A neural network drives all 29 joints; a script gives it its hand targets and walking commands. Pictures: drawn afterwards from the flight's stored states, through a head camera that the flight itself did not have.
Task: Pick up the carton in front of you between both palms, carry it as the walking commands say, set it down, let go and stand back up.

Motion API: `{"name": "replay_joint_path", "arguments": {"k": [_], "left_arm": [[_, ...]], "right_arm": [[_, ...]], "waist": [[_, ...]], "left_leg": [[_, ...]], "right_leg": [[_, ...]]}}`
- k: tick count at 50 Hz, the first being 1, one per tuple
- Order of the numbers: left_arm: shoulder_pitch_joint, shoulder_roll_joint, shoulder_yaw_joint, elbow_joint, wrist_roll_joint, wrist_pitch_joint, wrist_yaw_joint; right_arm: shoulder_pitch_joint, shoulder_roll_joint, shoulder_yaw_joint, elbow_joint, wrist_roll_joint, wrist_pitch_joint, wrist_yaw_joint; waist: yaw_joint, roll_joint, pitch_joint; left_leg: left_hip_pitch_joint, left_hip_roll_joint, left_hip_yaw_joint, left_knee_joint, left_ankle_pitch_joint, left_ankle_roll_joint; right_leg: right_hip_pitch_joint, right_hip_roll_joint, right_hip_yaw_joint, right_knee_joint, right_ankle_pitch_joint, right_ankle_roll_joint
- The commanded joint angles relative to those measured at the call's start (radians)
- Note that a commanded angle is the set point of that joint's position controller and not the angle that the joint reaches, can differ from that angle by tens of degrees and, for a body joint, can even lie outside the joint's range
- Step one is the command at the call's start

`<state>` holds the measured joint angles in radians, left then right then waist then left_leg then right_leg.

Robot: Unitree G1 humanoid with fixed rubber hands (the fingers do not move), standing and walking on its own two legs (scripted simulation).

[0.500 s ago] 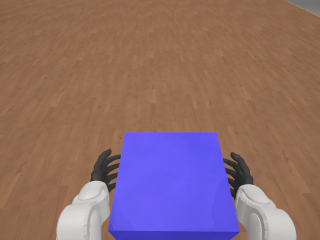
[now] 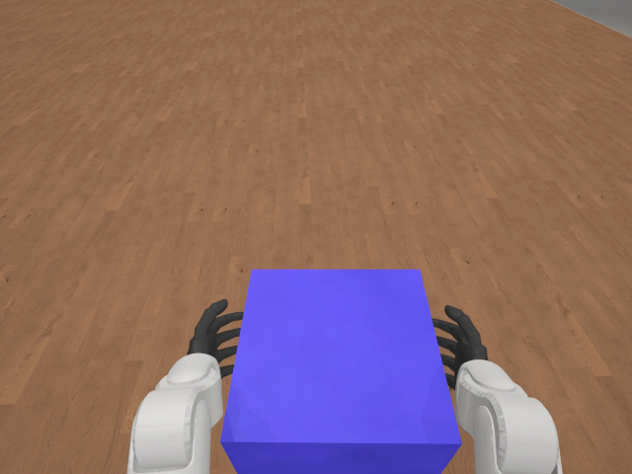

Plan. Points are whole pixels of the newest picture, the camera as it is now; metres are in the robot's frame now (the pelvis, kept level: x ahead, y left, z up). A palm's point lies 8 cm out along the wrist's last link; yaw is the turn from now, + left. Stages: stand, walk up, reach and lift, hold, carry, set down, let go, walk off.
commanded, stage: carry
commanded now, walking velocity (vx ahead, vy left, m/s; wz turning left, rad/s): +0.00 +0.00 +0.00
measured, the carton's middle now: (335, 392) +0.24 +0.00 -0.01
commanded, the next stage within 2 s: hold in 0.92 s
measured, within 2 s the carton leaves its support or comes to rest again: neither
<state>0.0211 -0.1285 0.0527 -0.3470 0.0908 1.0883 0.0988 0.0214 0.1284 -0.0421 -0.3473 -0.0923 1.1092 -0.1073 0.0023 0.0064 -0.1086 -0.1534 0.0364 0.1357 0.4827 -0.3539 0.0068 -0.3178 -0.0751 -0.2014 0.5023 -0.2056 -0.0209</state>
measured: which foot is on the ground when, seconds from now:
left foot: down 0.00-1.00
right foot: down 0.00-1.00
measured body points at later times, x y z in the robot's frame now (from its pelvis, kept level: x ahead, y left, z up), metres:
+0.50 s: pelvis -0.02 +0.00 +0.00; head -0.02 +0.00 +0.45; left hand +0.27 +0.15 +0.02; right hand +0.27 -0.15 +0.01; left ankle -0.06 +0.10 -0.74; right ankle +0.04 -0.11 -0.74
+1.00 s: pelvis -0.02 +0.01 +0.00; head -0.02 +0.00 +0.45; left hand +0.27 +0.16 +0.03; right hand +0.27 -0.14 +0.03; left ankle -0.06 +0.10 -0.74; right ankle +0.04 -0.12 -0.74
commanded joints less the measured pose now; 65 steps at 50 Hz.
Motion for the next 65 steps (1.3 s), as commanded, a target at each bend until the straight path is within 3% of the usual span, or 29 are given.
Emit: {"name": "replay_joint_path", "arguments": {"k": [1, 17, 22, 29, 33, 46, 47, 48, 49, 51, 53, 54, 55, 59, 65], "left_arm": [[-0.367, -0.595, -0.525, -0.041, -0.184, -0.050, -0.106], [-0.529, -0.636, -0.396, 0.357, -0.079, -0.363, -0.214], [-0.598, -0.737, -0.429, 0.429, -0.089, -0.459, -0.251], [-0.603, -0.860, -0.497, 0.382, -0.119, -0.423, -0.282], [-0.574, -0.852, -0.467, 0.399, -0.105, -0.385, -0.285], [-0.607, -0.876, -0.467, 0.398, -0.109, -0.382, -0.291], [-0.501, -0.891, -0.430, 0.427, -0.110, -0.392, -0.295], [-0.528, -0.856, -0.422, 0.397, -0.091, -0.419, -0.283], [-0.504, -0.839, -0.401, 0.406, -0.072, -0.424, -0.276], [-0.518, -0.838, -0.385, 0.441, -0.046, -0.430, -0.265], [-0.531, -0.850, -0.393, 0.441, -0.060, -0.439, -0.264], [-0.538, -0.846, -0.390, 0.446, -0.063, -0.443, -0.260], [-0.578, -0.848, -0.401, 0.443, -0.066, -0.443, -0.266], [-0.633, -0.870, -0.422, 0.466, -0.088, -0.435, -0.296], [-0.679, -0.893, -0.378, 0.536, -0.072, -0.431, -0.321]], "right_arm": [[-0.398, 0.586, 0.521, -0.060, 0.180, -0.074, 0.107], [-0.561, 0.630, 0.402, 0.317, 0.087, -0.386, 0.211], [-0.640, 0.727, 0.442, 0.381, 0.098, -0.478, 0.252], [-0.641, 0.852, 0.510, 0.341, 0.129, -0.443, 0.284], [-0.607, 0.844, 0.478, 0.358, 0.115, -0.406, 0.286], [-0.645, 0.864, 0.478, 0.352, 0.122, -0.404, 0.293], [-0.526, 0.869, 0.453, 0.340, 0.122, -0.404, 0.291], [-0.553, 0.843, 0.460, 0.301, 0.113, -0.424, 0.280], [-0.562, 0.833, 0.457, 0.290, 0.102, -0.426, 0.276], [-0.598, 0.824, 0.469, 0.308, 0.112, -0.433, 0.285], [-0.607, 0.820, 0.467, 0.309, 0.113, -0.438, 0.282], [-0.609, 0.807, 0.463, 0.324, 0.106, -0.441, 0.284], [-0.613, 0.821, 0.450, 0.336, 0.099, -0.443, 0.285], [-0.607, 0.852, 0.423, 0.390, 0.076, -0.439, 0.285], [-0.671, 0.887, 0.400, 0.438, 0.064, -0.425, 0.301]], "waist": [[0.001, -0.004, -0.118], [0.000, -0.004, -0.157], [-0.002, -0.006, -0.196], [-0.003, -0.006, -0.229], [-0.004, -0.004, -0.221], [-0.002, -0.002, -0.215], [-0.006, 0.083, -0.129], [0.012, 0.059, -0.177], [0.008, 0.014, -0.193], [0.027, 0.049, -0.147], [0.017, 0.030, -0.143], [0.023, 0.046, -0.147], [0.003, 0.032, -0.122], [-0.027, 0.024, -0.108], [-0.020, 0.021, -0.042]], "left_leg": [[-0.079, 0.112, -0.091, -0.101, 0.200, 0.019], [-0.084, 0.111, -0.098, -0.096, 0.165, 0.022], [-0.068, 0.111, -0.101, -0.079, 0.205, 0.021], [-0.050, 0.111, -0.098, -0.051, 0.280, 0.018], [-0.051, 0.111, -0.092, -0.043, 0.300, 0.018], [-0.056, 0.112, -0.096, -0.050, 0.290, 0.018], [-0.066, -0.091, -0.264, -0.117, 0.594, 0.025], [-0.094, -0.085, -0.276, -0.104, 0.662, 0.018], [0.000, -0.089, -0.274, -0.120, 0.601, 0.020], [0.034, -0.095, -0.262, -0.142, 0.557, 0.008], [0.044, -0.097, -0.259, -0.140, 0.591, 0.003], [0.062, -0.093, -0.259, -0.156, 0.529, 0.002], [0.040, -0.092, -0.257, -0.160, 0.494, 0.001], [0.026, -0.097, -0.257, -0.164, 0.424, 0.000], [-0.107, -0.094, -0.255, -0.199, 0.195, 0.020]], "right_leg": [[0.144, -0.101, 0.124, -0.062, 0.180, -0.001], [0.149, -0.102, 0.124, -0.066, 0.164, -0.003], [0.166, -0.103, 0.121, -0.051, 0.201, -0.003], [0.175, -0.106, 0.113, -0.030, 0.259, 0.000], [0.169, -0.107, 0.111, -0.028, 0.278, 0.002], [0.169, -0.104, 0.112, -0.029, 0.258, 0.003], [0.447, 0.156, 0.265, -0.061, 0.478, -0.021], [0.536, 0.149, 0.299, -0.057, 0.568, -0.018], [0.494, 0.154, 0.288, -0.077, 0.515, -0.001], [0.453, 0.162, 0.283, -0.093, 0.476, 0.012], [0.454, 0.175, 0.282, -0.101, 0.467, 0.016], [0.453, 0.177, 0.274, -0.103, 0.419, 0.018], [0.438, 0.182, 0.268, -0.108, 0.358, 0.016], [0.443, 0.183, 0.266, -0.126, 0.288, 0.010], [0.491, 0.172, 0.257, -0.127, 0.158, 0.006]]}}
